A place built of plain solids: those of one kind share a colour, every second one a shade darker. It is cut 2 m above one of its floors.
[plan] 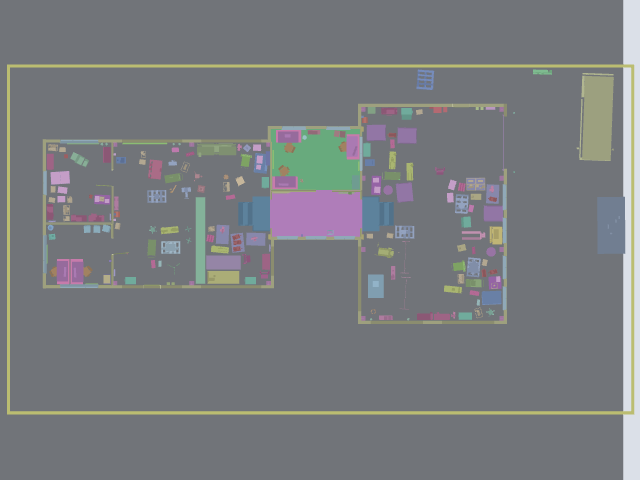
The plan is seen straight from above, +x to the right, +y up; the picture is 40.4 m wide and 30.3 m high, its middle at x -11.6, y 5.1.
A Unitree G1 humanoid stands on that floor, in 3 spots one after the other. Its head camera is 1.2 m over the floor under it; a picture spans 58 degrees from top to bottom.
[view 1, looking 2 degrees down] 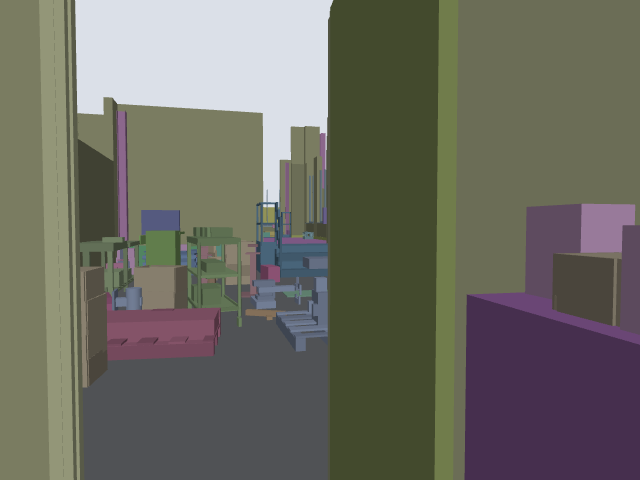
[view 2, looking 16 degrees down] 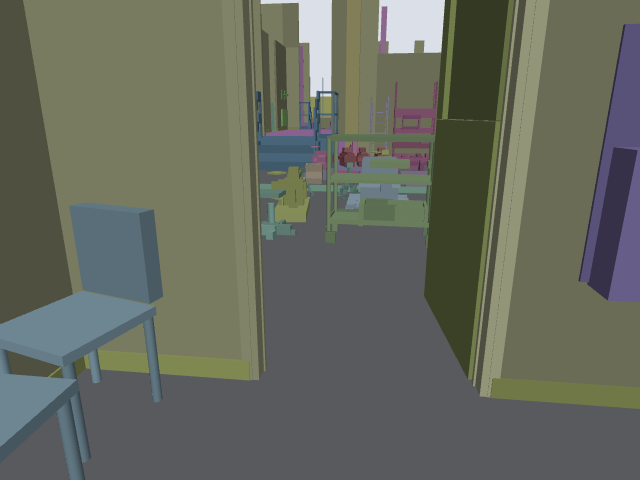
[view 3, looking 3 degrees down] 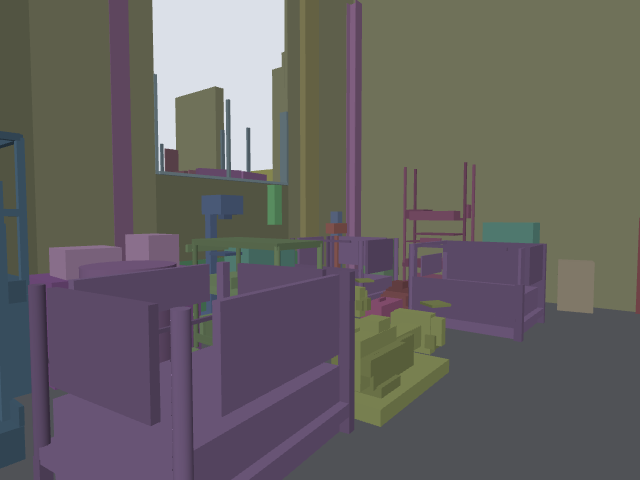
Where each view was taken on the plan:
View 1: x -26.50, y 9.00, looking -14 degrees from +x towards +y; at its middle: raised_floor_corridor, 14.92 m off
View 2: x -26.50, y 4.70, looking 7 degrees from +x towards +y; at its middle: ground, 4.35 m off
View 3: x -4.50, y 6.75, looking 128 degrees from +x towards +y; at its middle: stillage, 5.87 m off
